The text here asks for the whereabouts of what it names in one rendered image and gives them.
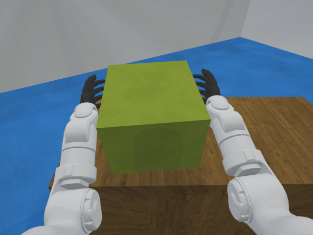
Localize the pedestal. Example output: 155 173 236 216
48 97 313 235

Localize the carton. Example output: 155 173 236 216
96 60 211 174

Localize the left robot forearm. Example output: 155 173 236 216
44 102 98 226

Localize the robot left upper arm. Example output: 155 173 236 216
21 188 102 235

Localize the right robot forearm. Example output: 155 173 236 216
206 95 289 207

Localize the robot left hand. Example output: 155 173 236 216
80 74 105 109

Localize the robot right upper arm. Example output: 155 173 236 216
227 173 313 235

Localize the robot right hand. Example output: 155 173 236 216
193 69 221 105

